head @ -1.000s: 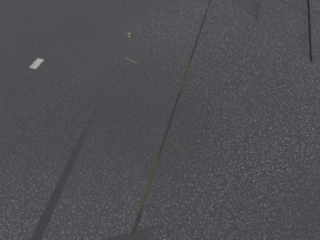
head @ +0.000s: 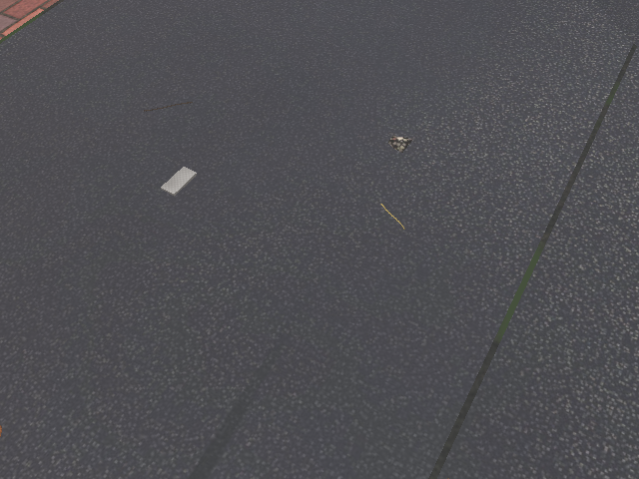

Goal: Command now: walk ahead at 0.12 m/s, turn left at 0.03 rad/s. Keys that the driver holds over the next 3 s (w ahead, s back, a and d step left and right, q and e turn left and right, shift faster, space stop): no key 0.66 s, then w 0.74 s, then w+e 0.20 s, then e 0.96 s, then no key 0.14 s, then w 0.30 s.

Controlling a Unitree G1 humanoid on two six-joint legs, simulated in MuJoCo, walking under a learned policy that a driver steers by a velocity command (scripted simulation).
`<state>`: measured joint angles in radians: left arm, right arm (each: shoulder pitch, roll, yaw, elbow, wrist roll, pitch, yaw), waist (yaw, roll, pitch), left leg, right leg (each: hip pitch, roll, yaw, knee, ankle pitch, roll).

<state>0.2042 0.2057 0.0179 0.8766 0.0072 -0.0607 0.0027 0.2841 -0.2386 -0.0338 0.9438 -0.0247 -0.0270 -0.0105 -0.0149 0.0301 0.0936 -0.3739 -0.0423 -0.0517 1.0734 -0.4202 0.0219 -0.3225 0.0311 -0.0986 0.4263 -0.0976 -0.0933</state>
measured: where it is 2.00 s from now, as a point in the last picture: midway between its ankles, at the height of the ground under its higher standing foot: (357, 410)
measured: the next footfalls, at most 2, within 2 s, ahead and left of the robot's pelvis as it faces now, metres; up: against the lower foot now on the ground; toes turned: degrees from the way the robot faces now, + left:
left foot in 0.24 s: +0.08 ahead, +0.13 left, +0.00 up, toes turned -1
left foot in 1.44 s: +0.52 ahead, +0.05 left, +0.00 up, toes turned +2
